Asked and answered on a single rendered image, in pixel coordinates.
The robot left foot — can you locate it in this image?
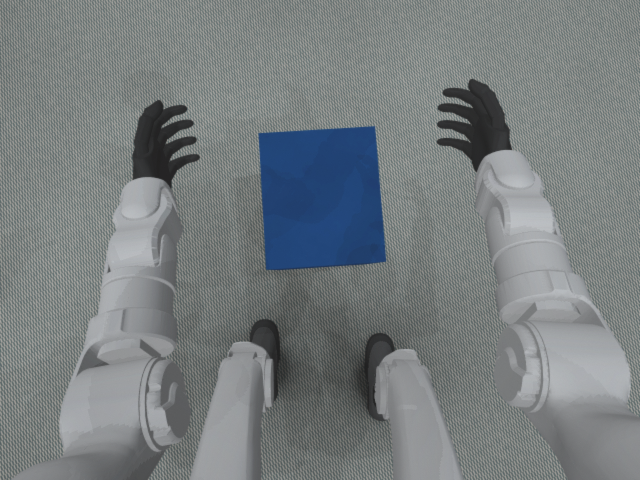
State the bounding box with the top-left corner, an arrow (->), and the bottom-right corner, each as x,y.
250,319 -> 280,402

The robot right forearm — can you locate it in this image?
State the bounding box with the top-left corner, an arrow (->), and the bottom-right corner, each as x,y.
474,150 -> 631,401

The right robot hand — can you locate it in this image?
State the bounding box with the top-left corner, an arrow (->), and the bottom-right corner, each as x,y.
437,79 -> 512,173

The robot left shin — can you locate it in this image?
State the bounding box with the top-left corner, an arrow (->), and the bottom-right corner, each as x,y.
218,342 -> 270,376

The carton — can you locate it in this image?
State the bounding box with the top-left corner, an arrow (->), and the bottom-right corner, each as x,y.
259,126 -> 386,270

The left robot upper arm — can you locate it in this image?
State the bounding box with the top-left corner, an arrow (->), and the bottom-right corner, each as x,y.
11,356 -> 191,480

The right robot upper arm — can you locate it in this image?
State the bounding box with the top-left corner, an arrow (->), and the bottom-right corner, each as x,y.
493,320 -> 640,480

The left robot hand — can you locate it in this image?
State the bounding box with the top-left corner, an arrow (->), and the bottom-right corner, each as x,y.
132,100 -> 200,188

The robot left forearm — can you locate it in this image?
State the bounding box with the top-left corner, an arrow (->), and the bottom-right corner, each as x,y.
60,177 -> 183,450

